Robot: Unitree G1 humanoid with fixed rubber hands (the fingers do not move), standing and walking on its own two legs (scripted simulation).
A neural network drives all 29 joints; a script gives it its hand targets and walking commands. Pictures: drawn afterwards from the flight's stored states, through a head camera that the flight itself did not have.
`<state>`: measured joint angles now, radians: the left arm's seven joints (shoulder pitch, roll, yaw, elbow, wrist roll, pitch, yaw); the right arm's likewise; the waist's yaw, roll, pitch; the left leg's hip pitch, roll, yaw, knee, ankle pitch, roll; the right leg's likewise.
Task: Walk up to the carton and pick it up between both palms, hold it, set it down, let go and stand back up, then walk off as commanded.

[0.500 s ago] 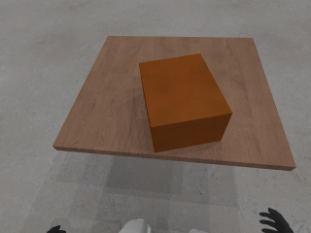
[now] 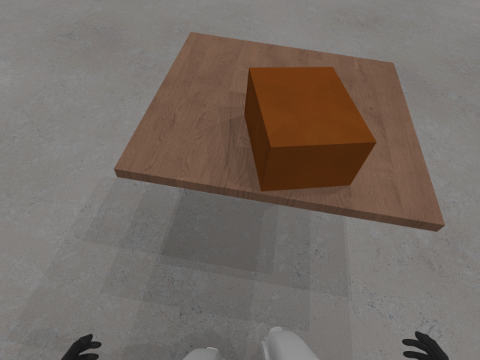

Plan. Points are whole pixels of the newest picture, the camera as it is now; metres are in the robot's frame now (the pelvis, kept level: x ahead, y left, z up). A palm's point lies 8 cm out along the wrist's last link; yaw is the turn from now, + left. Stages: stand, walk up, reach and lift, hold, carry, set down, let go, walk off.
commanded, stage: walk off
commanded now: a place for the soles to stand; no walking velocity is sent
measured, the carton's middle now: (298, 125) +0.68 -0.09 -0.04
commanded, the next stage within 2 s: none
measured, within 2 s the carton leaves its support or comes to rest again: neither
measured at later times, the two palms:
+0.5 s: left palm out of the picture -0.04 +0.25 -0.09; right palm out of the picture +0.04 -0.35 -0.10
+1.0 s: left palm out of the picture -0.13 +0.24 -0.04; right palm out of the picture -0.06 -0.38 -0.13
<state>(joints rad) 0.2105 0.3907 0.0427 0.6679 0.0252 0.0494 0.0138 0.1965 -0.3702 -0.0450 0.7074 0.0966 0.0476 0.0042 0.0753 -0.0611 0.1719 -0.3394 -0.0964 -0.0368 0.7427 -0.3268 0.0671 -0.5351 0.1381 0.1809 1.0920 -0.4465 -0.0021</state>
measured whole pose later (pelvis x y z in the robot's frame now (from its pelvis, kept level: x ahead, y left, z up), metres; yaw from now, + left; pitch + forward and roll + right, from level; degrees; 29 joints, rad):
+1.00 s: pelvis -0.19 -0.09 +0.01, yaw +0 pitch -3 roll +4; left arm 0.28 0.40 0.04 0.68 0.03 0.01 0.02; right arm 0.21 -0.40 -0.09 0.70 0.10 0.07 0.00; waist 0.07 0.08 0.18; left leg -0.43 -0.14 -0.14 1.12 -0.43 0.05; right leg -0.43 0.05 0.10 0.69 -0.20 -0.06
